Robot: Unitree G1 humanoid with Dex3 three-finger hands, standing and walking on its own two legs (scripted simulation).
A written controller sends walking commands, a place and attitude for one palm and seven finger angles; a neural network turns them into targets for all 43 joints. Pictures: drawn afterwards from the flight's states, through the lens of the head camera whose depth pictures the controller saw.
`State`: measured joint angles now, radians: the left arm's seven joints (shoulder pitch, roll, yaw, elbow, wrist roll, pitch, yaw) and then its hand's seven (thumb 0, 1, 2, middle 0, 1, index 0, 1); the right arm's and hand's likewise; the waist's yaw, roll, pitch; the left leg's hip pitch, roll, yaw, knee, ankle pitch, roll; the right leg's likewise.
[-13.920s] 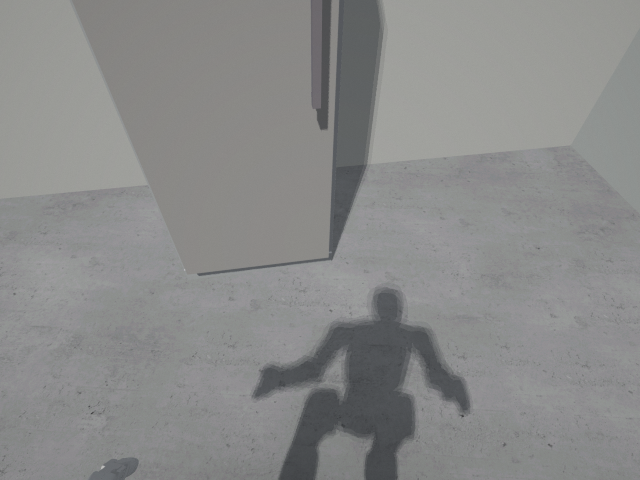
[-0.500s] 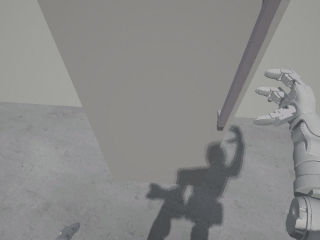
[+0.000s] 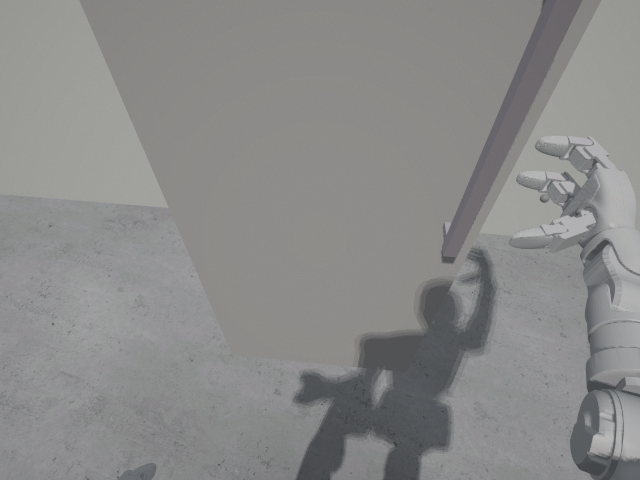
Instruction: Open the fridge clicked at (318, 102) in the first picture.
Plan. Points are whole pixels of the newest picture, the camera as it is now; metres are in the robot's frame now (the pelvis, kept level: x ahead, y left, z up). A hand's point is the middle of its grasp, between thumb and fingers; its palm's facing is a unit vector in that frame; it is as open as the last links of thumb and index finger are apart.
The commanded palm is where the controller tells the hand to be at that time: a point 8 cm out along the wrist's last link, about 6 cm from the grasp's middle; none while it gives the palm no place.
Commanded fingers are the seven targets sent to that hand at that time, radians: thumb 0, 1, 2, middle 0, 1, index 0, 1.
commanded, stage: move the hooked fingers beside the handle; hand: right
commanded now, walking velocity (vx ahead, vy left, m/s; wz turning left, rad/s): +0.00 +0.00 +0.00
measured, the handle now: (489, 144) +0.49 -0.14 +0.18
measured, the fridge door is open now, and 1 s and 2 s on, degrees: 0 0 0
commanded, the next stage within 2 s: feel for the door with the fingertips in 0.44 s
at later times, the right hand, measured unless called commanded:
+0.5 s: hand (547, 201) +0.43 -0.21 +0.15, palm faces +0.00 +1.00 +0.01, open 14.0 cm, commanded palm +0.41 -0.25 +0.15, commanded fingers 0.00 0.50 -0.30 0.30 1.20 0.30 1.20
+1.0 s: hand (500, 192) +0.44 -0.16 +0.15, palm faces -0.01 +1.00 +0.01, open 14.0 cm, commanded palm +0.41 -0.21 +0.15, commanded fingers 0.00 0.50 -0.30 0.30 1.20 0.30 1.20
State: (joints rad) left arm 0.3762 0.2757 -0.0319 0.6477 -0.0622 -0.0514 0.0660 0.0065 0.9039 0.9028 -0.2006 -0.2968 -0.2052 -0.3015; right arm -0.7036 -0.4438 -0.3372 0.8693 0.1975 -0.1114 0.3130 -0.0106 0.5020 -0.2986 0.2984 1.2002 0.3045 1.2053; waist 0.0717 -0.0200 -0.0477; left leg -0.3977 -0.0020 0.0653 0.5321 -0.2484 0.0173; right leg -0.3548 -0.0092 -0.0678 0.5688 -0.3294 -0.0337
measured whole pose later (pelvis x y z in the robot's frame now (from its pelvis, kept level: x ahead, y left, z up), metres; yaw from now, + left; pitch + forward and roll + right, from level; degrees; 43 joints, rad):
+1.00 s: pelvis -0.01 +0.00 +0.00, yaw +0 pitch +6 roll +0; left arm 0.35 0.26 -0.04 0.65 -0.05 -0.06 0.04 0.01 0.90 0.90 -0.20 -0.30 -0.20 -0.30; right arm -0.76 -0.33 -0.26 0.87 0.16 -0.11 0.17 -0.01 0.50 -0.30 0.30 1.21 0.30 1.20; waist 0.07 -0.02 -0.04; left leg -0.41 0.00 0.06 0.56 -0.25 0.02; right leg -0.36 -0.01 -0.07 0.58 -0.32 -0.03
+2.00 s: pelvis -0.02 +0.01 +0.00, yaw -1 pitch +5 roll +0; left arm 0.32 0.26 -0.04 0.65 -0.06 -0.08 0.05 0.01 0.90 0.90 -0.20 -0.30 -0.20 -0.30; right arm -0.78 -0.30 -0.21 0.87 0.17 -0.12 0.16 -0.01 0.50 -0.30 0.30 1.20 0.30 1.20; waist 0.05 -0.02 -0.04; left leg -0.41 0.00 0.08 0.56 -0.24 0.03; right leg -0.37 -0.01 -0.05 0.58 -0.31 -0.02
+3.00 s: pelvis -0.01 +0.01 +0.00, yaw -1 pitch +5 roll +0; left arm 0.32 0.25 -0.03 0.66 -0.05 -0.06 0.04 0.01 0.90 0.90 -0.20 -0.30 -0.20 -0.30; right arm -0.80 -0.24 -0.17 0.88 0.15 -0.12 0.08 -0.01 0.50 -0.30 0.29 1.20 0.29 1.20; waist 0.06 -0.02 -0.04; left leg -0.41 0.00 0.08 0.56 -0.25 0.03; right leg -0.36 -0.01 -0.05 0.58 -0.31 -0.02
